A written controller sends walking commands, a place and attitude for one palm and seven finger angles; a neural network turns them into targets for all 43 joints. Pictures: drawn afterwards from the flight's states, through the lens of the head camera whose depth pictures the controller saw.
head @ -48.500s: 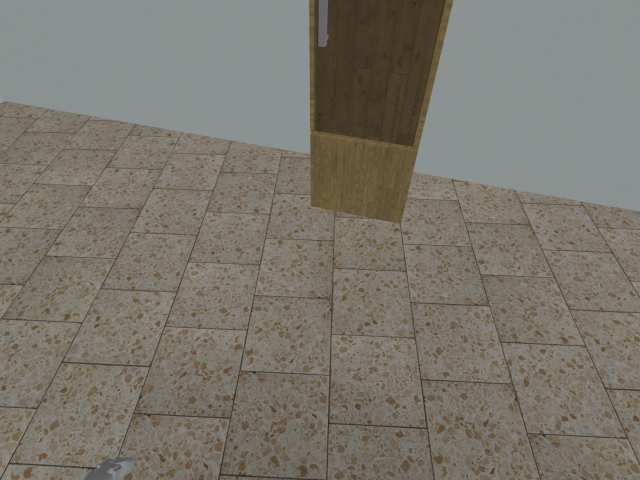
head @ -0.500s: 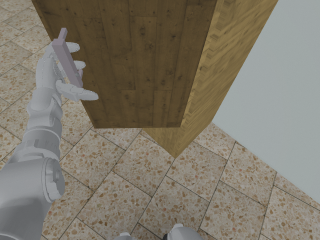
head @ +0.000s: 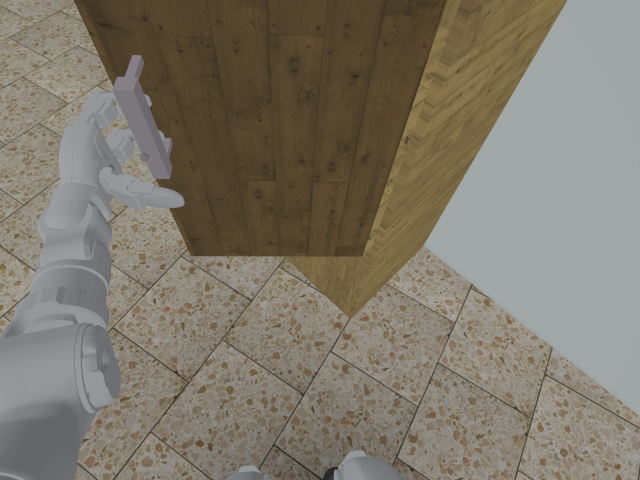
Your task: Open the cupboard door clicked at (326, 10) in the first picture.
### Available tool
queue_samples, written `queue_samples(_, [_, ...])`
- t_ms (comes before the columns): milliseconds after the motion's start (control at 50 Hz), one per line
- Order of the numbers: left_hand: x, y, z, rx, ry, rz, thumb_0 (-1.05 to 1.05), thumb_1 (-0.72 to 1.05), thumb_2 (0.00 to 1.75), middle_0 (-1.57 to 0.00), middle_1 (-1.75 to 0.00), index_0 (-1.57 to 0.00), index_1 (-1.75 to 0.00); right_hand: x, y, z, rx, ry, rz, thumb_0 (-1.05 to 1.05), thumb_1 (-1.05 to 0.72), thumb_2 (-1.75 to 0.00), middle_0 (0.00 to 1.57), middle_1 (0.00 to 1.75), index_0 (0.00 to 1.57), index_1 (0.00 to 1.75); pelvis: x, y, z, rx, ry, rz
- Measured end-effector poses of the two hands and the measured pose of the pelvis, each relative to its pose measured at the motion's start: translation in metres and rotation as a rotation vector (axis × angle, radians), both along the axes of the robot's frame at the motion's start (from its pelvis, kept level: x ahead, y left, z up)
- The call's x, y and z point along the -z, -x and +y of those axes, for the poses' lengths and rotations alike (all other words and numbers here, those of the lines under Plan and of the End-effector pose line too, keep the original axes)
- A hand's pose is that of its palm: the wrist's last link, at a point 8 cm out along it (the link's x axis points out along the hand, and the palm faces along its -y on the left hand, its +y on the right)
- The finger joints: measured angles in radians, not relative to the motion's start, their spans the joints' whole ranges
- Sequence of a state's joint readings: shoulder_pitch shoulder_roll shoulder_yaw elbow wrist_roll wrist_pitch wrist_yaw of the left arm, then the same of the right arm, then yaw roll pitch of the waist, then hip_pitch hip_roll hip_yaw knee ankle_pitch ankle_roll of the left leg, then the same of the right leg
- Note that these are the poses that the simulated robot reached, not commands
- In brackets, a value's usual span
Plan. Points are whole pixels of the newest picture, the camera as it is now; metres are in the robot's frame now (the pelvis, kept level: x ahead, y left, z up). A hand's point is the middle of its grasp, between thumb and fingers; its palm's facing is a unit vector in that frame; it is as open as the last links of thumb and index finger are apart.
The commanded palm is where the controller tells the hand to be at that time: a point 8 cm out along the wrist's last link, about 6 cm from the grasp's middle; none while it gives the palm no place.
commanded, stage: close the thumb around the handle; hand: left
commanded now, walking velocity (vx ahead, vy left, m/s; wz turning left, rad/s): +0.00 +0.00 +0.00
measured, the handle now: (150, 121) +0.54 +0.18 +0.10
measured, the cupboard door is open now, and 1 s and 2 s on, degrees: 46 50 87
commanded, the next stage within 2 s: pull the door open along its arc in 0.64 s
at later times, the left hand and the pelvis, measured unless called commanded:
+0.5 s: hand (158, 152) +0.49 +0.17 +0.10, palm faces +0.01 -1.00 +0.01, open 6.4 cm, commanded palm +0.46 +0.22 +0.10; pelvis -0.01 +0.02 +0.00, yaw +0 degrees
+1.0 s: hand (163, 169) +0.47 +0.16 +0.10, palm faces +0.01 -1.00 +0.00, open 5.8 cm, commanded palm +0.41 +0.21 +0.10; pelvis +0.00 +0.00 +0.00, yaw -1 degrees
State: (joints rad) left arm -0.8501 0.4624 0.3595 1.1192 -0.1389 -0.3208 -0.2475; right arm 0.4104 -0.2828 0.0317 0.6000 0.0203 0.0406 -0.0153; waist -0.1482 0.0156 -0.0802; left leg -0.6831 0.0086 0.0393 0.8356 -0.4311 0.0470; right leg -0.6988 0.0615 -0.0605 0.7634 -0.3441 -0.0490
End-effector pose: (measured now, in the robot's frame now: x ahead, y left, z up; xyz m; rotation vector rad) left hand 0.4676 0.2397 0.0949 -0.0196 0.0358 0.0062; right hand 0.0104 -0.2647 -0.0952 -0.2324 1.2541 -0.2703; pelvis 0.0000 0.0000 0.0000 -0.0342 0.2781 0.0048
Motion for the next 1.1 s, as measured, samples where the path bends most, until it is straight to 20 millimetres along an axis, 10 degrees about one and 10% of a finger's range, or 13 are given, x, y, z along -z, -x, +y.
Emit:
queue_samples(580, [-0.005,0.000,-0.022,0.020,-0.033,-0.026,0.02,0.72,0.82,-0.38,-1.33,-0.39,-1.33,0.010,0.018,0.026,0.004,-0.049,0.016,0.00,-0.90,-0.90,0.21,0.30,0.20,0.30,0.004,0.008,0.014,0.002,0.002,-0.007])
queue_samples(880, [-0.005,0.008,-0.025,-0.013,-0.016,-0.030,0.02,0.74,0.81,-0.35,-1.35,-0.36,-1.34,0.007,0.019,0.007,0.012,-0.028,0.008,0.00,-0.90,-0.90,0.20,0.30,0.20,0.30,0.001,0.007,0.003,0.004,-0.004,-0.019])
queue_samples(1100, [-0.004,0.050,-0.030,0.014,-0.015,-0.054,0.02,0.73,0.75,-0.35,-1.35,-0.35,-1.35,0.002,-0.026,0.005,0.000,-0.068,-0.124,0.01,-0.90,-0.90,0.20,0.30,0.20,0.30,-0.006,-0.004,-0.004,0.022,-0.014,-0.057])
